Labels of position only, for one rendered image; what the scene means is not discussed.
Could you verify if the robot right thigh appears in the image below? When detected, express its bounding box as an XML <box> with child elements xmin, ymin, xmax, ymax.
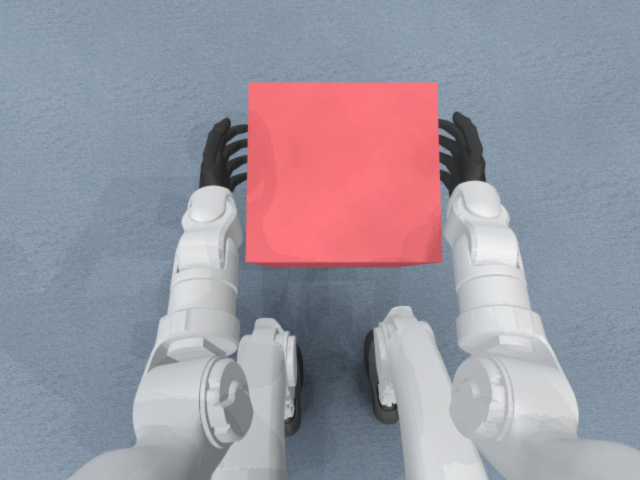
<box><xmin>373</xmin><ymin>316</ymin><xmax>489</xmax><ymax>480</ymax></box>

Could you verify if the carton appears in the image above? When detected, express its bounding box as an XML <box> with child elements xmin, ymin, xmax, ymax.
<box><xmin>246</xmin><ymin>83</ymin><xmax>442</xmax><ymax>267</ymax></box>

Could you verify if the robot right upper arm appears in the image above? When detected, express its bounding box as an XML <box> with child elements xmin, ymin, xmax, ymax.
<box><xmin>449</xmin><ymin>353</ymin><xmax>640</xmax><ymax>480</ymax></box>

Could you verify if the robot left hand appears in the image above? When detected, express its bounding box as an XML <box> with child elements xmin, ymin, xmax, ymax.
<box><xmin>199</xmin><ymin>117</ymin><xmax>248</xmax><ymax>192</ymax></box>

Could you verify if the robot right forearm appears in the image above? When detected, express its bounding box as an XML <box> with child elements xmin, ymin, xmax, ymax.
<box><xmin>443</xmin><ymin>181</ymin><xmax>579</xmax><ymax>421</ymax></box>

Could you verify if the right robot foot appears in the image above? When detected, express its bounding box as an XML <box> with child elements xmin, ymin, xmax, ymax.
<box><xmin>364</xmin><ymin>330</ymin><xmax>399</xmax><ymax>425</ymax></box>

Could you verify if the robot left upper arm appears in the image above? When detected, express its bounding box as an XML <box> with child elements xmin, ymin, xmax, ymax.
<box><xmin>67</xmin><ymin>355</ymin><xmax>253</xmax><ymax>480</ymax></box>

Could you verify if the robot right hand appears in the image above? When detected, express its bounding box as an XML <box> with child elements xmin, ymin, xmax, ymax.
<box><xmin>438</xmin><ymin>111</ymin><xmax>486</xmax><ymax>197</ymax></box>

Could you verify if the robot left forearm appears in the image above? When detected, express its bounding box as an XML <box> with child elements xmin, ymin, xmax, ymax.
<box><xmin>133</xmin><ymin>186</ymin><xmax>243</xmax><ymax>438</ymax></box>

